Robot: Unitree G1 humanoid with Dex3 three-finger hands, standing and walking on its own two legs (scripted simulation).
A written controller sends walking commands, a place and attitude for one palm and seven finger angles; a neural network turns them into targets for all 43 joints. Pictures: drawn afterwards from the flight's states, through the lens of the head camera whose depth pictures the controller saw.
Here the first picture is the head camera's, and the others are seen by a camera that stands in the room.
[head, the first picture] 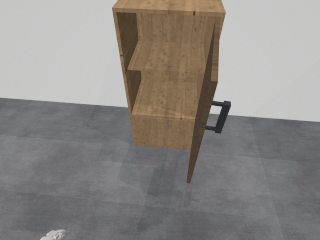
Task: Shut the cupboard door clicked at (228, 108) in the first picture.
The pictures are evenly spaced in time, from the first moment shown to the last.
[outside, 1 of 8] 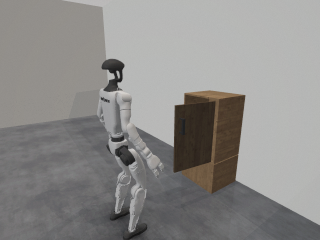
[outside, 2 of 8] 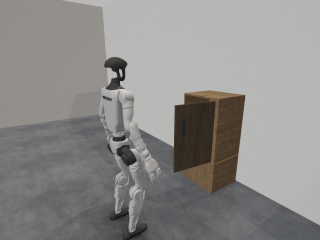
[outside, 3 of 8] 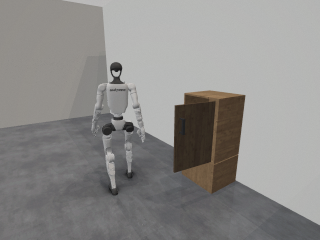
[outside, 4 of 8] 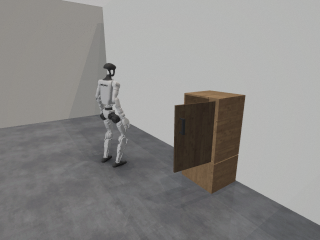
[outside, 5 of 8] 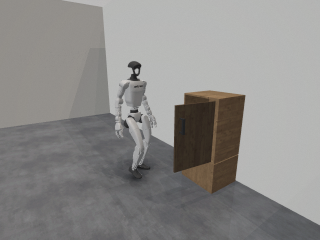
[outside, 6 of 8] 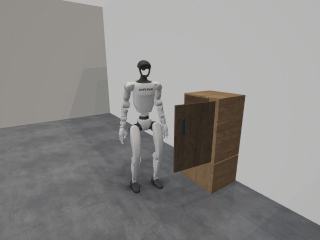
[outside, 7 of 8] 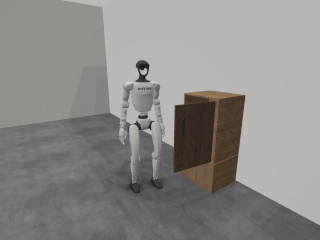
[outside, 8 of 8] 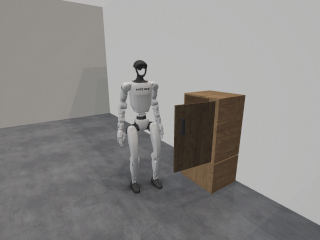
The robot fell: no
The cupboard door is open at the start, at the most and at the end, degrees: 83 83 83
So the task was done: no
